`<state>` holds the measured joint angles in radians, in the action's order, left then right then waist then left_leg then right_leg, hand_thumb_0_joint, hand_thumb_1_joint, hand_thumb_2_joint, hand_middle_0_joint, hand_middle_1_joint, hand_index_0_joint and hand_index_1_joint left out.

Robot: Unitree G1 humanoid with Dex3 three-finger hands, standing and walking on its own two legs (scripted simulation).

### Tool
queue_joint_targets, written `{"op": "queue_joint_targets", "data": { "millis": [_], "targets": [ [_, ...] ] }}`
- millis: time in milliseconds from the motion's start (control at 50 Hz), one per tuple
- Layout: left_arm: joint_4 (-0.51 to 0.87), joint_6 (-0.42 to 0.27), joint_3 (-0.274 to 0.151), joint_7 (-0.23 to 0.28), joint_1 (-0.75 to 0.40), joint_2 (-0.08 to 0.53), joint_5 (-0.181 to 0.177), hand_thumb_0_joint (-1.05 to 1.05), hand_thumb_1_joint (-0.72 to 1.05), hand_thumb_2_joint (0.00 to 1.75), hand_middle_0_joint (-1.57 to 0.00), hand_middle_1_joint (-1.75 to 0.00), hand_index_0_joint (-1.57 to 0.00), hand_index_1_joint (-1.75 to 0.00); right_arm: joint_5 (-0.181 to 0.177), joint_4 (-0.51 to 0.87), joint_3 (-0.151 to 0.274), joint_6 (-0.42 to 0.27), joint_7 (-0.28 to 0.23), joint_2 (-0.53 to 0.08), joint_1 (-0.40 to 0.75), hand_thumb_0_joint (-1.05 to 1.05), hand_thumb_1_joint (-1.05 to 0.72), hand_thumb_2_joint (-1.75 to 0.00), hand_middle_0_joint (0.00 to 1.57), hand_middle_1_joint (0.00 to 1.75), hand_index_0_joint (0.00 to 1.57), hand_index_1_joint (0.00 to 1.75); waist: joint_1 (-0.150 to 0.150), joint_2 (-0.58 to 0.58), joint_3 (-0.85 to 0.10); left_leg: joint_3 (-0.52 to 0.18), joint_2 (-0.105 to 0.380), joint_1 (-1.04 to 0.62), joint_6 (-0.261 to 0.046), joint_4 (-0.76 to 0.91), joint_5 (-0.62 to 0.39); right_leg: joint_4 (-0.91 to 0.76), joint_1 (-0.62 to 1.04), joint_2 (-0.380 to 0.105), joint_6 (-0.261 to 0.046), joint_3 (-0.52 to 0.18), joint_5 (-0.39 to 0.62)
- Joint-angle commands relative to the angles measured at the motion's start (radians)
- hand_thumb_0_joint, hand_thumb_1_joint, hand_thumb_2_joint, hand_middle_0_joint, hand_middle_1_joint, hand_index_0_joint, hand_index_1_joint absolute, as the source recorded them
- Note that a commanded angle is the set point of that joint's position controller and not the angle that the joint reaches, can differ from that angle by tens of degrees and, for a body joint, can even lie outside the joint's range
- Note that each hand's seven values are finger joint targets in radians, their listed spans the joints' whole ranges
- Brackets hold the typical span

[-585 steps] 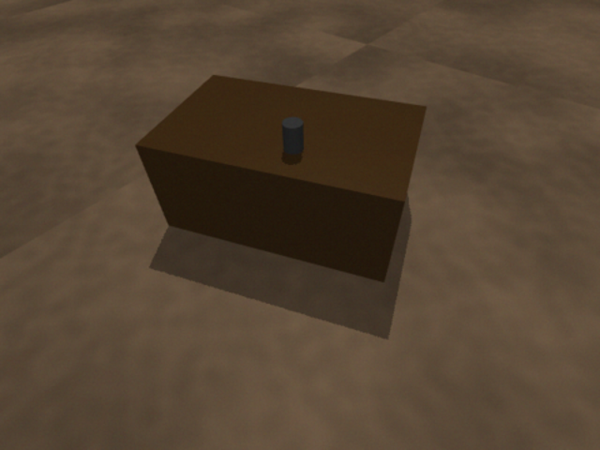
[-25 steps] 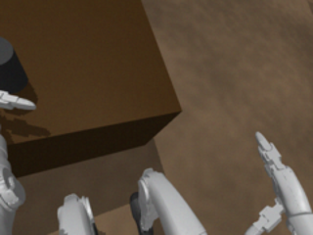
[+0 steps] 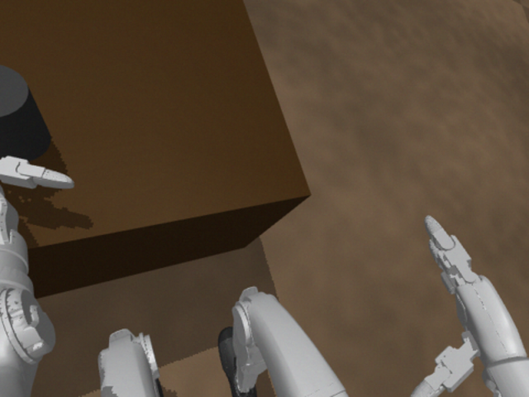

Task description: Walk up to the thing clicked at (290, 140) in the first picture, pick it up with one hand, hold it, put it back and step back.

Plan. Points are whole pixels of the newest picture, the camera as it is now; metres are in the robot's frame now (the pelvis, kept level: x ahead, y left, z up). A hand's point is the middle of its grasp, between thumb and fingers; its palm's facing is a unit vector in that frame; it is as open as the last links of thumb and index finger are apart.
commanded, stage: close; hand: left
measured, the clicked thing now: (6, 117) +0.57 +0.21 -0.06
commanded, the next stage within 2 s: settle in 0.58 s
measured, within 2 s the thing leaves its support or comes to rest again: leaves its support in 1.00 s
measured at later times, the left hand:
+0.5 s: hand (6, 122) +0.56 +0.21 -0.06, palm faces +0.20 -0.98 -0.01, open 12.5 cm
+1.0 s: hand (18, 123) +0.55 +0.20 -0.05, palm faces +0.17 -0.98 -0.01, open 10.3 cm
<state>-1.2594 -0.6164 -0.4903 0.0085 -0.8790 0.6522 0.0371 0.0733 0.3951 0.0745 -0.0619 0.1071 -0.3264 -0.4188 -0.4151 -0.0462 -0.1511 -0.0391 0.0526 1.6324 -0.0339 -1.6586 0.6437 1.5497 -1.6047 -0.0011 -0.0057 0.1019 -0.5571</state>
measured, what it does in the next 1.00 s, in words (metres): stands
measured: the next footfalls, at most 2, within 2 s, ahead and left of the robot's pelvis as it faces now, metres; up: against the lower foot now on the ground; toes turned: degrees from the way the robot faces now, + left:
none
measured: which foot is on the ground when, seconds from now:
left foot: down 0.00-1.00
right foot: down 0.00-1.00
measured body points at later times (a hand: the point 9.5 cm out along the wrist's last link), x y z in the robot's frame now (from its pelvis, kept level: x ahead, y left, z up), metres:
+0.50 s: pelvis -0.01 +0.00 +0.00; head +0.22 +0.10 +0.37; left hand +0.54 +0.26 -0.05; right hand +0.17 -0.24 +0.12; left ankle +0.04 +0.10 -0.53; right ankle +0.07 -0.12 -0.53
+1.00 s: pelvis +0.00 +0.00 +0.01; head +0.22 +0.10 +0.40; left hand +0.54 +0.25 -0.05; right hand +0.18 -0.25 +0.12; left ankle +0.04 +0.10 -0.53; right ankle +0.07 -0.12 -0.53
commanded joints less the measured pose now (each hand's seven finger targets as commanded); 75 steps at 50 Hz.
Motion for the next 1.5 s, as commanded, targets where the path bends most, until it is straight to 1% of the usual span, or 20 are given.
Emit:
{"op": "queue_joint_targets", "data": {
  "millis": [0,100,240,320,400,460,500,660,800,900,920,940,980,1000,1060,1080,1120,1240,1320,1480],
  "targets": [
    [0.204,-0.079,0.011,-0.006,-0.410,0.178,0.008,0.00,-0.61,0.09,-0.42,-0.26,-0.43,-0.25,-0.009,0.180,0.178,-0.037,-0.025,-0.193,-0.118,0.00,0.51,-0.05,0.05,0.05,0.05,0.05,-0.037,0.438,-0.619,-0.072,-0.020,-0.607,0.038,0.196,-0.445,-0.130,0.264,0.045,-0.037,-0.030,0.321],
    [0.143,-0.067,0.005,-0.015,-0.415,0.223,0.027,0.00,-0.59,0.16,-0.49,-0.33,-0.49,-0.33,-0.012,0.177,0.169,-0.030,-0.022,-0.190,-0.088,0.00,0.50,-0.05,0.05,0.05,0.05,0.05,-0.028,0.453,-0.555,-0.064,-0.022,-0.544,0.038,0.195,-0.383,-0.125,0.240,0.043,-0.038,-0.040,0.283],
    [0.144,-0.058,-0.010,-0.027,-0.455,0.285,0.029,0.00,-0.51,0.30,-0.63,-0.49,-0.64,-0.49,-0.013,0.190,0.173,-0.024,-0.023,-0.201,-0.104,0.00,0.50,-0.05,0.05,0.05,0.05,0.05,-0.034,0.488,-0.595,-0.060,-0.024,-0.554,0.037,0.187,-0.368,-0.133,0.259,0.044,-0.035,-0.050,0.275],
    [0.128,-0.045,0.026,-0.042,-0.445,0.217,0.023,0.00,-0.45,0.37,-0.75,-0.60,-0.75,-0.59,-0.020,0.221,0.167,-0.030,-0.021,-0.189,-0.095,0.00,0.49,-0.05,0.05,0.05,0.05,0.05,-0.055,0.474,-0.590,-0.062,-0.019,-0.555,0.037,0.189,-0.369,-0.136,0.254,0.049,-0.035,-0.041,0.275],
    [0.150,-0.039,0.020,-0.039,-0.452,0.231,0.026,0.00,-0.38,0.46,-0.85,-0.70,-0.86,-0.69,-0.026,0.242,0.174,-0.032,-0.023,-0.201,-0.091,0.00,0.49,-0.05,0.05,0.05,0.05,0.05,-0.052,0.466,-0.578,-0.063,-0.019,-0.547,0.036,0.209,-0.312,-0.148,0.254,0.049,-0.036,-0.039,0.242],
    [0.113,-0.034,0.020,-0.035,-0.419,0.211,0.022,0.00,-0.35,0.52,-0.91,-0.78,-0.93,-0.77,-0.029,0.215,0.189,-0.030,-0.026,-0.214,-0.091,0.00,0.49,-0.05,0.05,0.05,0.05,0.05,-0.043,0.480,-0.535,-0.093,-0.007,-0.591,0.053,0.230,-0.330,-0.132,0.180,0.050,-0.040,-0.022,0.221],
    [0.142,-0.038,-0.005,-0.031,-0.405,0.254,0.021,0.00,-0.28,0.57,-0.97,-0.82,-0.98,-0.82,-0.032,0.227,0.178,-0.033,-0.022,-0.206,-0.106,0.00,0.49,-0.05,0.05,0.05,0.05,0.05,-0.034,0.484,-0.577,-0.087,-0.007,-0.614,0.050,0.213,-0.400,-0.128,0.204,0.054,-0.040,-0.020,0.262],
    [0.188,-0.032,0.007,-0.032,-0.381,0.198,0.006,0.00,-0.09,0.95,-1.26,-1.19,-1.27,-1.19,-0.032,0.244,0.171,-0.036,-0.012,-0.197,-0.112,0.00,0.50,-0.05,0.05,0.05,0.05,0.05,-0.023,0.486,-0.606,-0.085,-0.006,-0.645,0.052,0.228,-0.431,-0.140,0.238,0.055,-0.040,-0.018,0.280],
    [0.244,-0.030,0.012,-0.017,-0.432,0.198,-0.005,0.00,0.17,1.19,-1.25,-1.29,-1.25,-1.32,-0.027,0.196,0.174,-0.030,-0.020,-0.191,-0.117,0.00,0.51,-0.06,0.05,0.05,0.05,0.05,-0.018,0.506,-0.627,-0.075,-0.008,-0.678,0.052,0.230,-0.473,-0.148,0.270,0.054,-0.039,-0.027,0.313],
    [0.397,-0.045,-0.016,-0.010,-0.516,0.276,-0.003,0.00,0.18,1.24,-1.31,-1.35,-1.30,-1.38,-0.014,0.179,0.159,-0.019,-0.025,-0.183,-0.117,0.00,0.51,-0.06,0.05,0.05,0.05,0.05,0.005,0.564,-0.714,-0.064,-0.011,-0.764,0.053,0.234,-0.544,-0.165,0.326,0.053,-0.039,-0.037,0.352],
    [0.304,-0.031,0.013,-0.017,-0.448,0.212,-0.009,0.00,0.15,1.25,-1.32,-1.37,-1.31,-1.40,-0.016,0.180,0.161,-0.019,-0.026,-0.183,-0.096,0.00,0.51,-0.06,0.05,0.05,0.05,0.05,0.006,0.534,-0.702,-0.070,-0.011,-0.769,0.053,0.239,-0.558,-0.166,0.334,0.055,-0.039,-0.035,0.367],
    [0.404,-0.043,0.002,-0.015,-0.519,0.231,-0.017,0.00,0.11,1.27,-1.34,-1.40,-1.33,-1.43,-0.011,0.137,0.162,-0.016,-0.028,-0.177,-0.110,0.00,0.51,-0.06,0.05,0.05,0.05,0.05,-0.001,0.565,-0.693,-0.063,-0.012,-0.765,0.054,0.238,-0.556,-0.171,0.331,0.054,-0.039,-0.038,0.364],
    [0.355,-0.030,0.010,-0.015,-0.479,0.223,-0.020,0.00,0.07,1.26,-1.34,-1.41,-1.33,-1.44,-0.009,0.117,0.161,-0.012,-0.032,-0.184,-0.081,0.00,0.50,-0.06,0.05,0.05,0.05,0.05,0.022,0.567,-0.698,-0.067,-0.011,-0.794,0.055,0.253,-0.572,-0.173,0.337,0.054,-0.041,-0.039,0.366],
    [0.454,-0.041,-0.014,-0.009,-0.554,0.277,-0.022,0.00,0.08,1.28,-1.34,-1.41,-1.32,-1.44,-0.007,0.108,0.163,-0.011,-0.035,-0.187,-0.076,0.00,0.51,-0.06,0.05,0.05,0.05,0.05,0.028,0.596,-0.719,-0.066,-0.009,-0.819,0.058,0.252,-0.590,-0.174,0.332,0.055,-0.043,-0.041,0.364],
    [0.434,-0.036,0.009,-0.004,-0.561,0.236,-0.024,0.00,0.06,1.31,-1.36,-1.44,-1.35,-1.47,-0.005,0.112,0.140,-0.008,-0.038,-0.167,-0.047,0.00,0.51,-0.06,0.05,0.05,0.05,0.05,0.021,0.575,-0.712,-0.069,-0.007,-0.824,0.058,0.263,-0.595,-0.188,0.355,0.058,-0.043,-0.040,0.371],
    [0.428,-0.038,-0.014,0.000,-0.544,0.255,-0.022,0.00,0.06,1.31,-1.36,-1.44,-1.35,-1.48,-0.003,0.110,0.149,-0.004,-0.041,-0.175,-0.054,0.00,0.51,-0.06,0.05,0.05,0.05,0.05,0.024,0.551,-0.712,-0.065,-0.009,-0.810,0.054,0.266,-0.578,-0.197,0.370,0.056,-0.042,-0.042,0.369],
    [0.268,-0.019,0.024,-0.005,-0.470,0.179,-0.023,0.00,0.06,1.32,-1.37,-1.46,-1.36,-1.49,-0.005,0.060,0.138,0.003,-0.043,-0.164,-0.052,0.00,0.51,-0.06,0.05,0.05,0.05,0.05,0.016,0.491,-0.629,-0.063,-0.014,-0.734,0.045,0.278,-0.530,-0.210,0.376,0.056,-0.039,-0.042,0.362],
    [0.272,-0.026,-0.003,-0.002,-0.495,0.234,-0.014,0.00,0.07,1.34,-1.38,-1.49,-1.38,-1.51,-0.011,0.108,0.121,0.006,-0.050,-0.157,-0.038,0.00,0.52,-0.06,0.05,0.05,0.05,0.05,0.017,0.404,-0.654,-0.033,-0.029,-0.617,0.020,0.290,-0.433,-0.257,0.531,0.042,-0.025,-0.079,0.373],
    [0.172,-0.026,-0.009,-0.016,-0.447,0.209,-0.033,0.00,0.08,1.36,-1.39,-1.50,-1.39,-1.53,-0.018,0.086,0.142,-0.003,-0.057,-0.180,-0.021,0.00,0.52,-0.06,0.05,0.05,0.05,0.05,0.015,0.352,-0.620,-0.039,-0.029,-0.609,0.016,0.307,-0.426,-0.267,0.513,0.046,-0.025,-0.068,0.367],
    [0.260,-0.053,0.001,-0.029,-0.510,0.233,-0.035,0.00,0.03,1.37,-1.41,-1.53,-1.41,-1.55,-0.017,0.068,0.126,-0.012,-0.059,-0.166,-0.019,0.00,0.51,-0.06,0.05,0.05,0.05,0.05,0.032,0.428,-0.681,-0.038,-0.031,-0.712,0.026,0.324,-0.455,-0.276,0.513,0.043,-0.028,-0.073,0.368]
  ]
}}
